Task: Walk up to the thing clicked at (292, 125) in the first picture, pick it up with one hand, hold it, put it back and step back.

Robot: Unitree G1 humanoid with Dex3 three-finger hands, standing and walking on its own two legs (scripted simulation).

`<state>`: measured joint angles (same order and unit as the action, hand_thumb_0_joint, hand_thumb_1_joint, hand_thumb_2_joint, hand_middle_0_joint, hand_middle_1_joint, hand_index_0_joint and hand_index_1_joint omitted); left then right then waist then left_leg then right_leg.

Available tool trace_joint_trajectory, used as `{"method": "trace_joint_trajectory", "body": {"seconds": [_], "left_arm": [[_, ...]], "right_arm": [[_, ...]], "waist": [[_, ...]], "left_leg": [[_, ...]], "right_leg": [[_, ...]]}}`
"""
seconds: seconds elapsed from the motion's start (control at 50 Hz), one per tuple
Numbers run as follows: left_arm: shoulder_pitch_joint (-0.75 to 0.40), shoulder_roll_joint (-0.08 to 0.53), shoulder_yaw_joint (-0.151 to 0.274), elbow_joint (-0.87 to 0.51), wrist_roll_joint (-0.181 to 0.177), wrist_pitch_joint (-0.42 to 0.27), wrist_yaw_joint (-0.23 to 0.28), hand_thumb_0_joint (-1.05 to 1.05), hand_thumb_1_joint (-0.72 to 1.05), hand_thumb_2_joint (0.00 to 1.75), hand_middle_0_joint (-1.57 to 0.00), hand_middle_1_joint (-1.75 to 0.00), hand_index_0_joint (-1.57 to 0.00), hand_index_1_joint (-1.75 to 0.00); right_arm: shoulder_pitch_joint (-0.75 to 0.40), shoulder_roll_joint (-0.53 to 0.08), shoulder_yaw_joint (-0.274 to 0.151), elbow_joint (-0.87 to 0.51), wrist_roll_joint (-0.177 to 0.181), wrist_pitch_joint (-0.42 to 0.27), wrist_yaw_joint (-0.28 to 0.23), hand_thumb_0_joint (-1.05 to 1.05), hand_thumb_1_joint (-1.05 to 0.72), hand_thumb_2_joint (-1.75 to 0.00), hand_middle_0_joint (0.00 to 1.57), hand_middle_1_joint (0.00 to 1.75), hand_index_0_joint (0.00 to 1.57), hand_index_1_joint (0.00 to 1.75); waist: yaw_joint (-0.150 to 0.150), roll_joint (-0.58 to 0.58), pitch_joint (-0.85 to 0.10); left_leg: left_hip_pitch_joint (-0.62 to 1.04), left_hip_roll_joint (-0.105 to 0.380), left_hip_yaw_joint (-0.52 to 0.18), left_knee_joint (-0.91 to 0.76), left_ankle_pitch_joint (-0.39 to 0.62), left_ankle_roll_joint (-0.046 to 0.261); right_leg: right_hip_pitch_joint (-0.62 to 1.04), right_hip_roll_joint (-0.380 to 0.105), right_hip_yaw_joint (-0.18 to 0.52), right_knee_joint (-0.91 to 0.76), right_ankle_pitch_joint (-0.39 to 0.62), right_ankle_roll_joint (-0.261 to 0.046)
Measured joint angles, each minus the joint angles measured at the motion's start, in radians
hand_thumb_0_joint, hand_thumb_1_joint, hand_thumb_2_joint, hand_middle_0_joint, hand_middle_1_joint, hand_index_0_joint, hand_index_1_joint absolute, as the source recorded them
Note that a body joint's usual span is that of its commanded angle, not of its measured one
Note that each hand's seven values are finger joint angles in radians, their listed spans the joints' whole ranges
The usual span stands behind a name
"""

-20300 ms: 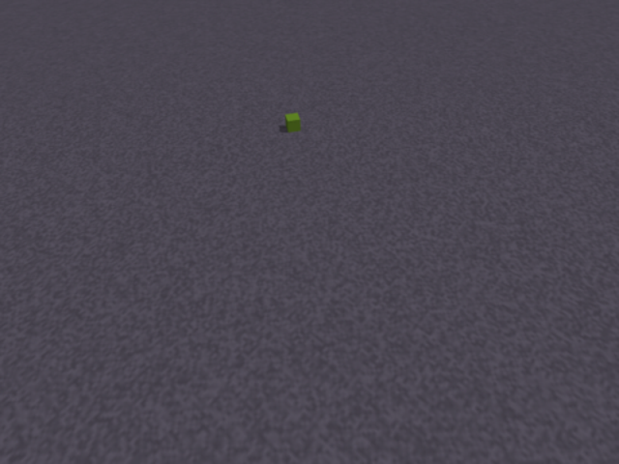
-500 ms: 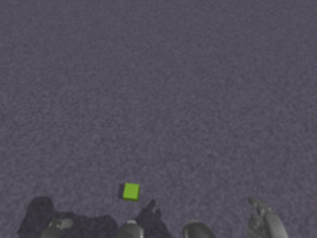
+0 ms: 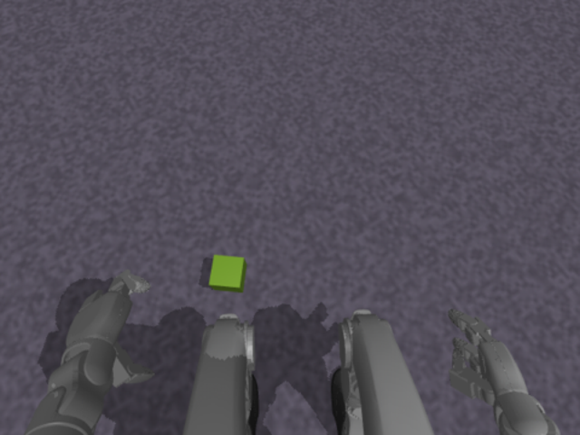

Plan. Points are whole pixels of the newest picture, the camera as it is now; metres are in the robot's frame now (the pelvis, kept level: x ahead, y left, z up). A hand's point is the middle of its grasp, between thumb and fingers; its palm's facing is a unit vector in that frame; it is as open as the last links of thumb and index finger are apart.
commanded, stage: rise first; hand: left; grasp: from above
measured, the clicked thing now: (228, 274) +0.43 +0.16 -0.48
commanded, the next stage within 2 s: approach in 1.70 s
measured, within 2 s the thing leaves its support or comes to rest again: neither
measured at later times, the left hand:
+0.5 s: hand (162, 305) +0.33 +0.25 -0.28, palm faces -0.53 -0.20 -0.83, open 13.9 cm
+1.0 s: hand (176, 292) +0.36 +0.24 -0.33, palm faces -0.52 -0.07 -0.85, open 13.8 cm
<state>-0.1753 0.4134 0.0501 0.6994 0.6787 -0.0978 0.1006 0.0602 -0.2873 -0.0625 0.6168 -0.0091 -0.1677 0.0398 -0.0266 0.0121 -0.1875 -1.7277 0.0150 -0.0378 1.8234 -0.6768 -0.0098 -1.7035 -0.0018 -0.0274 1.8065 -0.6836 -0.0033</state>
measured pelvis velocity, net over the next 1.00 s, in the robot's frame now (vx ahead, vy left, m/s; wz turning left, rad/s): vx -0.03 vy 0.01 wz -0.06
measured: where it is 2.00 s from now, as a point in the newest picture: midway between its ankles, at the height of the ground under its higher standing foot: outside the picture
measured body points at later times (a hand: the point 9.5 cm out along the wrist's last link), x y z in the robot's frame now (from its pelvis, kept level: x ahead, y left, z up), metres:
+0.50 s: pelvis -0.04 +0.00 -0.11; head +0.17 +0.03 +0.29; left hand +0.35 +0.26 -0.23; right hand +0.07 -0.28 -0.24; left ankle +0.06 +0.12 -0.48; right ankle +0.06 -0.12 -0.48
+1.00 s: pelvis -0.03 +0.01 -0.15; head +0.18 +0.04 +0.24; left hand +0.38 +0.25 -0.28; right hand +0.05 -0.27 -0.28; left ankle +0.06 +0.12 -0.48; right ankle +0.06 -0.12 -0.48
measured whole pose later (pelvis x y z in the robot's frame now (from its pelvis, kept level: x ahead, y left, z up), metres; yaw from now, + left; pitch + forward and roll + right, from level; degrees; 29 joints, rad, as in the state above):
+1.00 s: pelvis -0.03 +0.01 -0.15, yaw -3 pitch +34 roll -5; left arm -0.70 0.55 0.01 1.24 1.18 -0.26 0.36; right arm 0.11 -0.24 -0.04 0.76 -0.11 -0.05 0.10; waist -0.13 0.00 -0.12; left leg -2.22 0.01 -0.08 2.29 -0.67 0.00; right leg -2.17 0.00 -0.06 2.24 -0.67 0.01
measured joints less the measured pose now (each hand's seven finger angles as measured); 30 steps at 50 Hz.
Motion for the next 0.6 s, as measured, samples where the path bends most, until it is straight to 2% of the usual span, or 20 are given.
{"method": "trace_joint_trajectory", "body": {"seconds": [0.2, 0.42, 0.6], "left_arm": [[-0.203, 0.048, -0.004, 0.137, 0.139, -0.061, 0.039, 0.0, -0.51, 1.0, -0.1, -1.01, -0.1, -1.02], [-0.344, 0.093, -0.012, 0.332, 0.285, -0.138, 0.118, 0.0, -0.49, 1.0, -0.09, -1.0, -0.1, -0.99], [-0.436, 0.116, -0.029, 0.439, 0.391, -0.148, 0.186, 0.0, -0.48, 1.01, -0.09, -0.96, -0.1, -0.96]], "right_arm": [[0.036, 0.017, -0.014, 0.077, -0.016, 0.039, 0.015, 0.01, -0.91, -0.91, 0.2, 0.3, 0.2, 0.3], [0.071, 0.024, 0.001, 0.108, -0.038, 0.086, 0.025, 0.01, -0.91, -0.91, 0.2, 0.3, 0.2, 0.3], [0.063, 0.021, 0.01, 0.12, -0.062, 0.106, 0.039, 0.01, -0.9, -0.91, 0.2, 0.3, 0.2, 0.3]], "waist": [[-0.007, 0.01, 0.033], [-0.052, 0.003, 0.042], [-0.08, -0.008, 0.047]], "left_leg": [[-0.224, 0.001, -0.015, 0.191, 0.01, -0.004], [-0.345, -0.001, -0.03, 0.312, 0.023, 0.002], [-0.413, -0.01, -0.04, 0.38, 0.025, 0.005]], "right_leg": [[-0.221, 0.004, -0.01, 0.185, 0.013, -0.003], [-0.332, 0.006, -0.021, 0.293, 0.03, 0.003], [-0.387, 0.0, -0.029, 0.352, 0.028, 0.008]]}}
